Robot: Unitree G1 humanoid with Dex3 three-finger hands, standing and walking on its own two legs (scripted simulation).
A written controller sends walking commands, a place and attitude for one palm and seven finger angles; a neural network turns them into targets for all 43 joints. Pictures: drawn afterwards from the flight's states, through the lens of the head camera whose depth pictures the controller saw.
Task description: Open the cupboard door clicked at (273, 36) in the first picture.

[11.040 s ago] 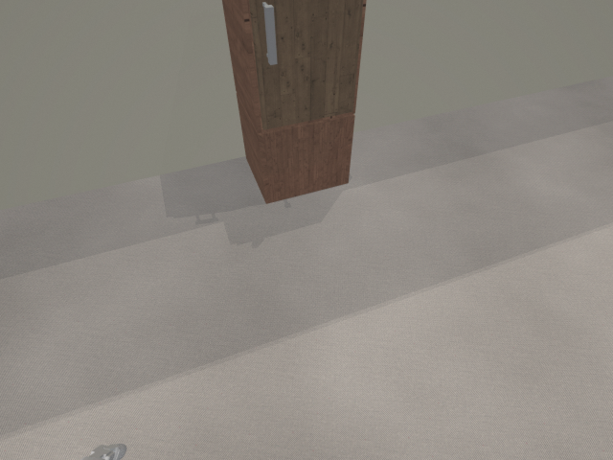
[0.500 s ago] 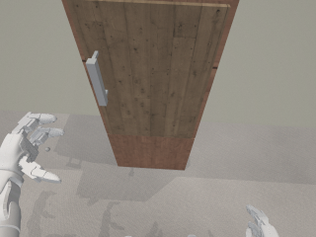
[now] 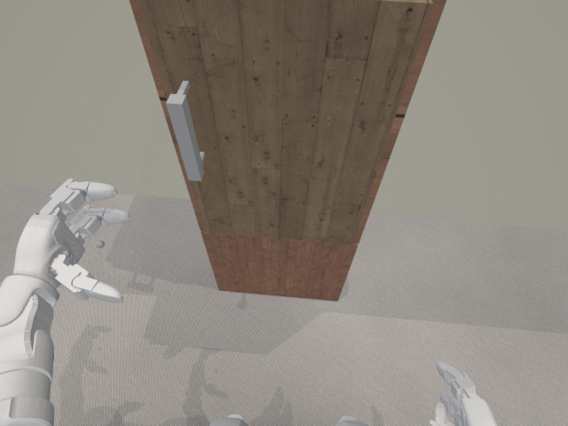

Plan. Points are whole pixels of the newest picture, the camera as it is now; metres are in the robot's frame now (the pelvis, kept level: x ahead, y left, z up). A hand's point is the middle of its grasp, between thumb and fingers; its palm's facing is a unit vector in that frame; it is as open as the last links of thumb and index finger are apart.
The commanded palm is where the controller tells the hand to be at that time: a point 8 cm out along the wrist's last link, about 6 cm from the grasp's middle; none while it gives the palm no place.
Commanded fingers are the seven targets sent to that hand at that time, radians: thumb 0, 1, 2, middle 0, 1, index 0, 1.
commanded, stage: move the hooked fingers beside the handle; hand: left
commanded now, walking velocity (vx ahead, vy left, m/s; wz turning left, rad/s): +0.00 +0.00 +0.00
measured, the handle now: (190, 133) +0.57 +0.21 +0.06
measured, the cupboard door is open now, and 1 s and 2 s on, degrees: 0 0 0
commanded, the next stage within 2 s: none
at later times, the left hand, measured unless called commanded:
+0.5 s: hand (119, 200) +0.40 +0.27 +0.08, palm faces -0.02 -1.00 -0.02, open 14.0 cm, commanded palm +0.38 +0.32 +0.08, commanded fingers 0.00 -0.50 0.30 -0.30 -1.20 -0.30 -1.20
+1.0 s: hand (132, 168) +0.47 +0.28 +0.07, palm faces -0.03 -1.00 -0.01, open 14.0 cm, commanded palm +0.45 +0.32 +0.07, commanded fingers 0.00 -0.50 0.30 -0.30 -1.20 -0.30 -1.20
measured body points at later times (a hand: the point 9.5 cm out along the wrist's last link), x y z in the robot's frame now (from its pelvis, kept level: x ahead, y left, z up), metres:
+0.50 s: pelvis +0.00 +0.00 -0.01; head +0.08 +0.01 +0.44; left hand +0.39 +0.32 +0.08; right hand +0.08 -0.27 -0.10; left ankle +0.01 +0.11 -0.70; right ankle +0.04 -0.12 -0.70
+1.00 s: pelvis +0.01 +0.01 -0.02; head +0.12 +0.03 +0.42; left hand +0.46 +0.33 +0.08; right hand +0.03 -0.27 -0.12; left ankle +0.01 +0.11 -0.70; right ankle +0.04 -0.12 -0.70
